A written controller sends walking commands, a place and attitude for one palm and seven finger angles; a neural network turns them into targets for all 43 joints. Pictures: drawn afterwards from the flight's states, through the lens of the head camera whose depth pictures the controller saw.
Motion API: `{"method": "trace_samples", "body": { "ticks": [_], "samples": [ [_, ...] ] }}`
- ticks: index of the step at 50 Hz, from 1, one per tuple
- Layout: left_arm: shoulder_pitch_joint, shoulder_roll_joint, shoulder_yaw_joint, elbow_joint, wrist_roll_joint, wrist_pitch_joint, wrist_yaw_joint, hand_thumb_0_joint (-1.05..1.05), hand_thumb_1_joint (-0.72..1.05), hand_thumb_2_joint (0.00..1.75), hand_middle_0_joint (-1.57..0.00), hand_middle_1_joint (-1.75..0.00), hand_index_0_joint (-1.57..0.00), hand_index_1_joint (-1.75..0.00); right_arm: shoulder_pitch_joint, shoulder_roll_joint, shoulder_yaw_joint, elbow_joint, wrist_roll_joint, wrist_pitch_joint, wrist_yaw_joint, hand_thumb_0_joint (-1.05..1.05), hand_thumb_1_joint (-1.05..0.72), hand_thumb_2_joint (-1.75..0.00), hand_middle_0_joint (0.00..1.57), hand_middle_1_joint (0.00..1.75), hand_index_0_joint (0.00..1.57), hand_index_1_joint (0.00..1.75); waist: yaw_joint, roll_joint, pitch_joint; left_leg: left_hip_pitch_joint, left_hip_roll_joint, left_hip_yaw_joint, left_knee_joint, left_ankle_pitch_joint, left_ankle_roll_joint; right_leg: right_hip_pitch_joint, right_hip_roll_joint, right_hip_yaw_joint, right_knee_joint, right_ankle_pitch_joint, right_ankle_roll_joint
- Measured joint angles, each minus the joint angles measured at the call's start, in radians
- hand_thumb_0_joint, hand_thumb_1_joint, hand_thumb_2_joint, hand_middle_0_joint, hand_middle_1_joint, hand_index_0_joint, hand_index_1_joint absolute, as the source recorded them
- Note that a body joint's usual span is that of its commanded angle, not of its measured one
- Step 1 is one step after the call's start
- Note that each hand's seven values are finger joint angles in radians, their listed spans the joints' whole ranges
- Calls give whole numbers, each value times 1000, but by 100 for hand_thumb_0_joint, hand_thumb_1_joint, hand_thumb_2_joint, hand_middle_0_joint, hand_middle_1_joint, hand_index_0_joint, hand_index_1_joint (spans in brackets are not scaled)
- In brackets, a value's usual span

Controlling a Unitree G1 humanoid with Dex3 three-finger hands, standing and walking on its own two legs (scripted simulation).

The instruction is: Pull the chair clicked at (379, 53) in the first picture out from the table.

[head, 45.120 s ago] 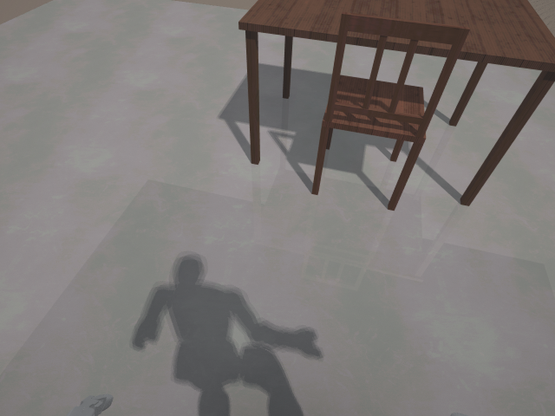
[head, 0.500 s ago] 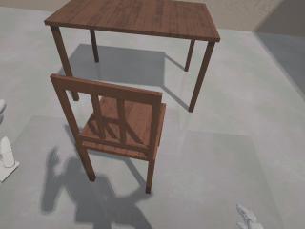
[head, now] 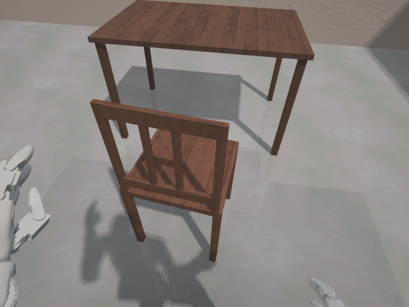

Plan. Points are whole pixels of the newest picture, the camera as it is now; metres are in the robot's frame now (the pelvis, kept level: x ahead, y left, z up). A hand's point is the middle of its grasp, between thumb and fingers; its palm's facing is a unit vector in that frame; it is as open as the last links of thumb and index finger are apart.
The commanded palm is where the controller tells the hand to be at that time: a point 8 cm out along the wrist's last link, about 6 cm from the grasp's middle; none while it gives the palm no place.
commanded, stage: let the arm hang, fingers relaxed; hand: left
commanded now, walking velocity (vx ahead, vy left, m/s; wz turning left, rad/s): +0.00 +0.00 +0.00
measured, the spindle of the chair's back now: (149, 157) +0.58 +0.22 -0.10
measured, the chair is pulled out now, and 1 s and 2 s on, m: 0.65 0.65 0.65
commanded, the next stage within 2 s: look to check the result in 1.06 s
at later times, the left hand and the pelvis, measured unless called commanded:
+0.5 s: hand out of the picture -0.02 +0.21 -0.16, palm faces +0.01 -0.97 -0.26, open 7.2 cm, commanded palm none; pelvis +0.01 +0.00 +0.01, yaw +1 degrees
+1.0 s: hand out of the picture +0.03 +0.15 -0.17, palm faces +0.01 -0.98 -0.19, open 7.3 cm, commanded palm none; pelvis +0.02 -0.02 +0.01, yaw +0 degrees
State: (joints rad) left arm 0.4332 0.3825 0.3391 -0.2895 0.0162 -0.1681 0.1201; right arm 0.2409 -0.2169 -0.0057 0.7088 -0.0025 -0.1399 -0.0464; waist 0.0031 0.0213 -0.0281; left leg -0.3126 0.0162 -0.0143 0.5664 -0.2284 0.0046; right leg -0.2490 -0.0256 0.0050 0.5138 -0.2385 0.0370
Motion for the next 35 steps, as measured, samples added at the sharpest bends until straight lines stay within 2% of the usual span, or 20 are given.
{"method": "trace_samples", "body": {
  "ticks": [2,6,8,11,13,17,26,35],
  "samples": [
    [-78,-22,-81,213,12,74,-49,1,90,90,-20,-30,-20,-30,-18,-20,-10,45,-10,42,26,1,-91,-89,21,30,20,30,-1,20,-13,-29,-9,-7,25,-9,1,-26,-9,-7,26,-15,10],
    [-157,-109,-226,647,19,204,-97,1,91,90,-20,-29,-19,-30,-21,-22,-5,94,-30,113,50,1,-91,-89,21,30,20,30,-28,22,-3,-52,-24,-9,62,-31,8,-51,-23,-9,76,-46,14],
    [-158,-153,-282,807,17,236,-108,1,91,90,-20,-29,-19,-30,-7,-5,6,112,-34,128,55,1,-91,-89,20,30,20,30,-38,-8,22,-43,-28,-4,62,-35,9,-49,-27,-4,88,-56,14],
    [-133,-212,-347,983,11,251,-118,2,91,90,-20,-29,-19,-30,23,25,23,148,-33,138,55,1,-91,-89,21,30,20,30,-39,-60,63,-17,-25,-1,39,-29,7,-27,-25,-1,69,-50,15],
    [-131,-215,-313,1037,-9,227,-89,-2,99,90,-21,-29,-20,-30,52,45,28,175,-29,141,50,1,-91,-89,21,30,20,30,-24,-81,85,-11,-19,-13,22,-20,4,-11,-18,-13,39,-36,9],
    [-119,-166,-324,1139,-1,213,-97,-3,101,90,-21,-30,-20,-30,86,59,25,223,-25,154,40,1,-91,-89,21,30,20,30,-2,-76,110,9,-11,-23,-14,-1,-2,20,-9,-24,-18,-8,-1],
    [-66,-149,-336,1294,-2,206,-98,0,94,90,-20,-29,-20,-30,103,52,5,272,-17,159,32,1,-91,-89,21,30,20,30,0,-6,102,40,-17,-12,-66,18,1,38,-17,-15,-49,3,-1],
    [-80,-200,-355,1329,-4,189,-93,1,92,90,-20,-29,-20,-30,84,59,8,310,-15,150,29,1,-92,-89,21,30,20,30,1,10,80,61,-16,-5,-85,20,-7,40,-17,-7,-33,-11,-4]
  ]
}}
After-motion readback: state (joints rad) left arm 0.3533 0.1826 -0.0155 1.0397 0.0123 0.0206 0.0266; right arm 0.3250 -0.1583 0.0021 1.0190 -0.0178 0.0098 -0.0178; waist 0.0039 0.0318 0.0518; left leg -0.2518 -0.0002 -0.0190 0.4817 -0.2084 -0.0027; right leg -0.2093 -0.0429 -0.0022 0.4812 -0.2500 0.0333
